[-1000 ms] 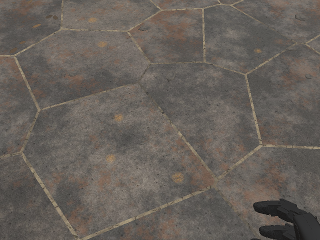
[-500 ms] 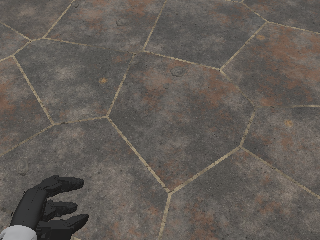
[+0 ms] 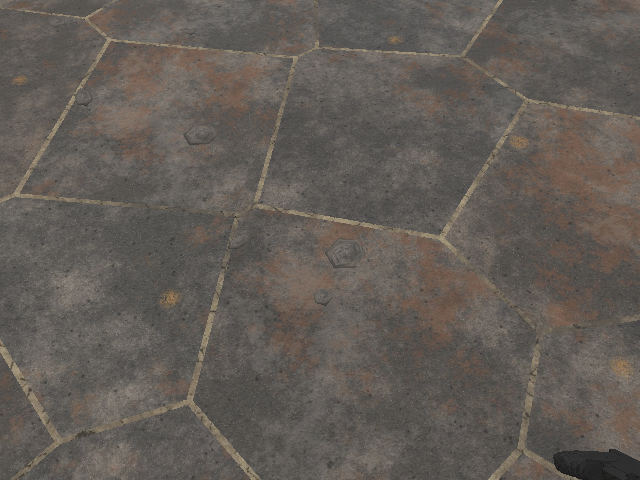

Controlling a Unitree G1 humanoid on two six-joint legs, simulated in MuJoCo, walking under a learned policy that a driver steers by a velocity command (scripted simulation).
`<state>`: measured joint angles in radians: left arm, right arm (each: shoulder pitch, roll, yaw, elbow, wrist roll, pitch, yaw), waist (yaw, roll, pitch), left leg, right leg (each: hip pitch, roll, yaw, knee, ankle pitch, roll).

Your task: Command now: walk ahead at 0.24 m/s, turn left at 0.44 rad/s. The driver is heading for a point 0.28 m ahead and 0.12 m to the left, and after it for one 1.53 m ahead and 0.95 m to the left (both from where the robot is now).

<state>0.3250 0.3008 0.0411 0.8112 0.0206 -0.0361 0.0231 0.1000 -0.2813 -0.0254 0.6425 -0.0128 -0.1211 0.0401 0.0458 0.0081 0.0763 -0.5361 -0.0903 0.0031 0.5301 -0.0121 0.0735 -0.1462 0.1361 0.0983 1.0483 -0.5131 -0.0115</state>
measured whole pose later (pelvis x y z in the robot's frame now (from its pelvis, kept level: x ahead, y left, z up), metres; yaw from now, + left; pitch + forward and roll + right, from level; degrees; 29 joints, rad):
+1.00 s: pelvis +0.18 +0.01 +0.02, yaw +55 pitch +2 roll -2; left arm 0.15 0.32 0.10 0.72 -0.03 0.00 0.00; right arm 0.18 -0.32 -0.08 0.56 0.04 0.08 0.02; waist 0.02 0.00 0.05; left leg -0.32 0.07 0.06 0.63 -0.35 0.01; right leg -0.24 -0.13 -0.27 0.56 -0.33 0.03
